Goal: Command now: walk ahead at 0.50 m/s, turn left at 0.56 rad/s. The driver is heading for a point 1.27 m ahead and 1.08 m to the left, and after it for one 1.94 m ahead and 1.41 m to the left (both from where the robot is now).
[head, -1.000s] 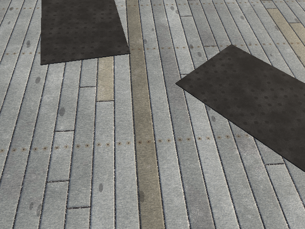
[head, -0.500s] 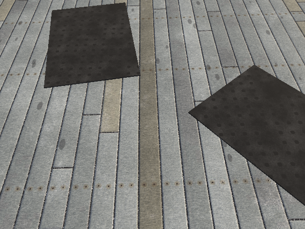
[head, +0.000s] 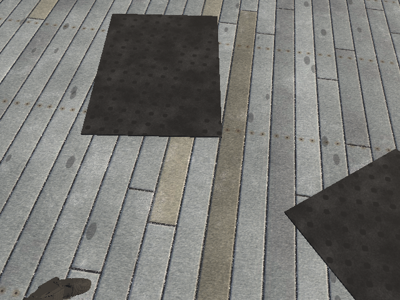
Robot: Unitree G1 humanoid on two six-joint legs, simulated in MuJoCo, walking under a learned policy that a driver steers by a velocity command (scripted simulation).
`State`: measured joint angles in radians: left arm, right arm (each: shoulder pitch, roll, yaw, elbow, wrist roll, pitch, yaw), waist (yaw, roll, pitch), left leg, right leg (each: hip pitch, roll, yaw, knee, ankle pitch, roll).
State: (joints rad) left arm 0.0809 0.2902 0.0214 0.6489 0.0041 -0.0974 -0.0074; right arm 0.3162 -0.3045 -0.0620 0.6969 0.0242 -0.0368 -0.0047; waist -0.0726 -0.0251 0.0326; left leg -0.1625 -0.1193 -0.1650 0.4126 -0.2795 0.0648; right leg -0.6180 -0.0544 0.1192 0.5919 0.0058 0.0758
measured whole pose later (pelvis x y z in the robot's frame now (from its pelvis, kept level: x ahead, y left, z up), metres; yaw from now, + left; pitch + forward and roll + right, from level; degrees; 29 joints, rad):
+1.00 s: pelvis +0.53 +0.11 +0.00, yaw +36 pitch +2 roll +0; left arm 0.03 0.29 0.03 0.68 0.00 -0.10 -0.02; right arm 0.35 -0.30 -0.07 0.69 0.02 -0.04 -0.01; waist -0.08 -0.04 0.03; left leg -0.12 -0.12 -0.17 0.41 -0.30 0.07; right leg -0.60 -0.04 0.11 0.56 0.04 0.06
